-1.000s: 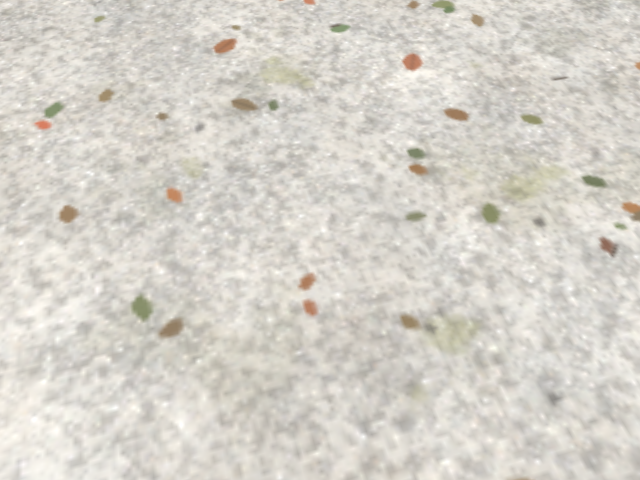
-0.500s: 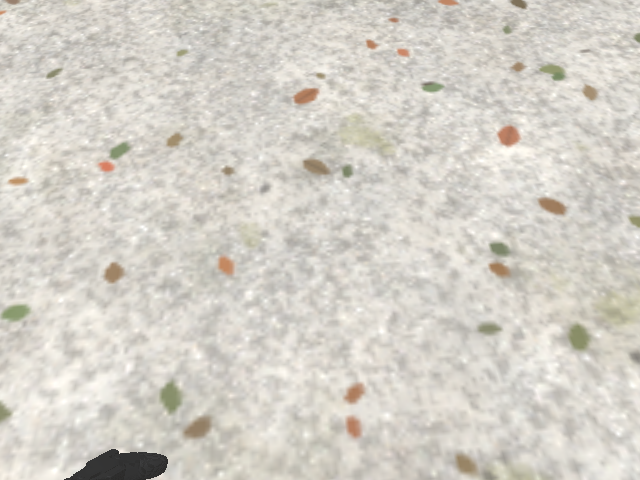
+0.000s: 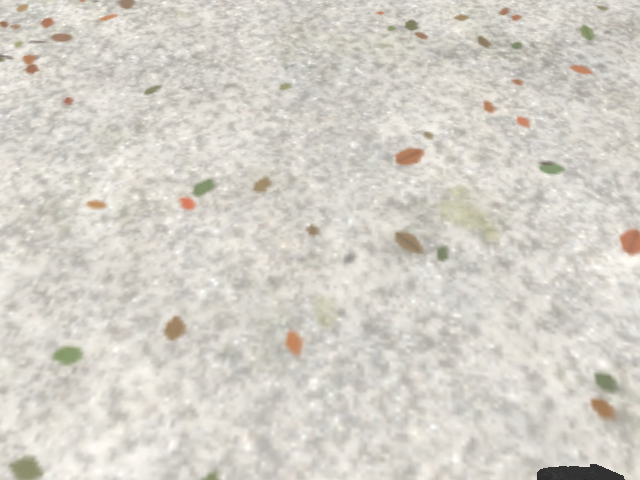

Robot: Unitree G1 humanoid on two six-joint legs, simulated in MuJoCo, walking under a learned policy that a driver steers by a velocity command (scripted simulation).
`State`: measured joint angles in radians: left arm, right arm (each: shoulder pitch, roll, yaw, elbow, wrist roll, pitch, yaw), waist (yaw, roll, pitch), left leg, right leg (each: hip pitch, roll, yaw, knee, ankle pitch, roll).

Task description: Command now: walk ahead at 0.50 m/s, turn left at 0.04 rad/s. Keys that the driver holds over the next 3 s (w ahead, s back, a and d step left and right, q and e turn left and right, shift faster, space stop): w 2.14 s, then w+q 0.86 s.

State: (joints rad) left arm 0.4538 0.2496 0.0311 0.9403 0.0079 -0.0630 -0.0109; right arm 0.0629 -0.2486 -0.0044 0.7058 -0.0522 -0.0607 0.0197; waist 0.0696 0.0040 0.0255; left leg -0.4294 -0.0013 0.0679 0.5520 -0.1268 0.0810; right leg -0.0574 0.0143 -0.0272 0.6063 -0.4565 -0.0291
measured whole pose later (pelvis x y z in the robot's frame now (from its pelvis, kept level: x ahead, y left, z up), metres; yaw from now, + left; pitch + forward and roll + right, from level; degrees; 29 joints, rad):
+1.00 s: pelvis +0.52 -0.02 +0.01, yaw +0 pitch +1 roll -2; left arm 0.45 0.20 0.04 1.05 0.02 -0.08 0.01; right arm 0.03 -0.21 -0.02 0.85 -0.03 -0.04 0.03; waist 0.07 0.03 0.05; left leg -0.53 0.06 0.06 0.58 -0.08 0.05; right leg 0.12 0.07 -0.07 0.18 -0.31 -0.05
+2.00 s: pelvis +1.05 -0.03 +0.02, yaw +0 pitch +0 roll -1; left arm 0.44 0.17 0.04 1.07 0.01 -0.09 0.00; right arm 0.09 -0.21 -0.05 0.93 -0.03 -0.03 0.03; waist 0.04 0.04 0.04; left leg -0.62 0.11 0.03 0.74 -0.05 0.02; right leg 0.03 0.09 -0.09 0.18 -0.22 -0.09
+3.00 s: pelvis +1.58 +0.02 +0.02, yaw +25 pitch +1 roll -1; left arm 0.34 0.24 0.06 0.90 0.02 -0.10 0.01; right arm 0.17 -0.29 -0.08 0.82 -0.04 0.00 0.05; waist 0.02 0.05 0.03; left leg -0.64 0.05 -0.02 1.04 -0.18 0.04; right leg -0.09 0.01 -0.17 0.28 -0.21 -0.04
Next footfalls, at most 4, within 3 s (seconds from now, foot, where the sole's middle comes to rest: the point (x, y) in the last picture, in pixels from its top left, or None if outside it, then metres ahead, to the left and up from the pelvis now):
0.50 right None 0.42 -0.10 -0.76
1.04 left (313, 368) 0.72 0.08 -0.76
1.60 right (393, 267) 1.01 -0.10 -0.76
2.18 left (331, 179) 1.32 0.08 -0.76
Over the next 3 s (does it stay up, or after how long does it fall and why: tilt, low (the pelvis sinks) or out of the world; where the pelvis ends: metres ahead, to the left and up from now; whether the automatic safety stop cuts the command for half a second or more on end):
stays up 1.58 0.02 0.02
